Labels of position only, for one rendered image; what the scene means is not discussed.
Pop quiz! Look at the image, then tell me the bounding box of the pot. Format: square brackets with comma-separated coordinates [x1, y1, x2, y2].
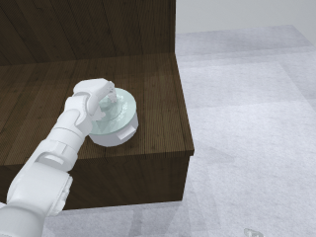
[88, 112, 139, 147]

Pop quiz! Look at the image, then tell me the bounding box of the table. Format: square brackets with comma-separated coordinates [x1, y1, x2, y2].
[0, 0, 195, 210]

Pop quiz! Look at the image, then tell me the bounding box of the lid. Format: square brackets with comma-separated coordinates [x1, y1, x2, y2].
[89, 88, 136, 136]

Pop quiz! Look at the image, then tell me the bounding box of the knob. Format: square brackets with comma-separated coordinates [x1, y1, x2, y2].
[99, 97, 113, 112]

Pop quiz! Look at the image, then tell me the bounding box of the left robot forearm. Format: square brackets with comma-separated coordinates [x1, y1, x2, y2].
[6, 89, 99, 203]

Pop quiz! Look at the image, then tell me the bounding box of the left robot upper arm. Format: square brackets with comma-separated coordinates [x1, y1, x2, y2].
[0, 161, 73, 237]

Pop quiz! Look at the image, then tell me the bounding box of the robot left hand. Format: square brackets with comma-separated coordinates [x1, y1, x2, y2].
[73, 78, 117, 121]

